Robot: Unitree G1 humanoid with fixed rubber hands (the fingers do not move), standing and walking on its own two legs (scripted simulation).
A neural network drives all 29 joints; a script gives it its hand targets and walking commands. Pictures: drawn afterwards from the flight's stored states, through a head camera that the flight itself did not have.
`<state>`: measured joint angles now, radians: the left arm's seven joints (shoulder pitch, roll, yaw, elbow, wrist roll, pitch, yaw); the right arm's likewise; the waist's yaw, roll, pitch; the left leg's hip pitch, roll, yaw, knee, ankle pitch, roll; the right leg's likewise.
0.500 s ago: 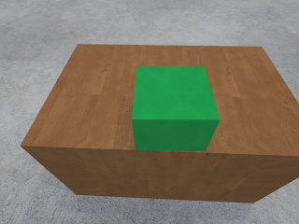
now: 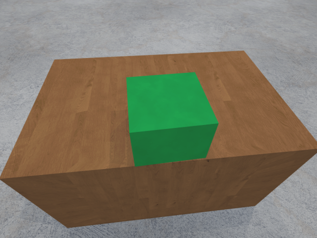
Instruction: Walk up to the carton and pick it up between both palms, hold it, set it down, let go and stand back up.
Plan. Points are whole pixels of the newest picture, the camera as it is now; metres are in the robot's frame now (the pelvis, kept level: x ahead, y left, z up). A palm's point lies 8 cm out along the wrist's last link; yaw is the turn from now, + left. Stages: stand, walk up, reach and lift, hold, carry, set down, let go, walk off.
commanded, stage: walk up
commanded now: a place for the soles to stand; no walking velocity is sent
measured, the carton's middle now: (166, 117) +0.52 -0.03 -0.02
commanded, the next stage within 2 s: none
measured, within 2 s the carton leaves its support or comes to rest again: neither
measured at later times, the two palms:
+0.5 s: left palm out of the picture +0.04 +0.20 -0.11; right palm out of the picture +0.06 -0.24 -0.12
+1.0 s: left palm out of the picture +0.08 +0.18 -0.12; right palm out of the picture +0.01 -0.29 -0.12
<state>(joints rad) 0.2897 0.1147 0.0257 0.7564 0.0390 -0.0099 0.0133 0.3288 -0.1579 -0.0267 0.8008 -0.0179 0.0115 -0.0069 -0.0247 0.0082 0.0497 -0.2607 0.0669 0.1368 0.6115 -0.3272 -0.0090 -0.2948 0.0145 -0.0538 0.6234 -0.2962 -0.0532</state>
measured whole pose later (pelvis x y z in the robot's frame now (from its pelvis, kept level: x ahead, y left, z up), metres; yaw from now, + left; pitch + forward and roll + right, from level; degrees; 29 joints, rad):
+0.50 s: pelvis +0.02 -0.02 +0.01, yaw +1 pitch -2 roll +1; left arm 0.38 0.14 0.04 0.84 0.01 -0.03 0.01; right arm 0.34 -0.15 0.00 0.87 -0.02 -0.01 -0.01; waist 0.00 0.01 0.02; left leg -0.15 0.08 0.11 0.45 -0.26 -0.05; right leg -0.18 0.04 -0.08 0.47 -0.27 -0.08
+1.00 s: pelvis +0.00 -0.07 +0.00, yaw +0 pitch -1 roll +3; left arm 0.28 0.25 0.06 0.76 0.06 0.08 -0.04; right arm 0.37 -0.11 -0.03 0.86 -0.05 -0.04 -0.09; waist -0.03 -0.09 0.08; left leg -0.19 0.12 0.11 0.47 -0.24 -0.10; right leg -0.47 -0.06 -0.01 0.96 -0.47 0.02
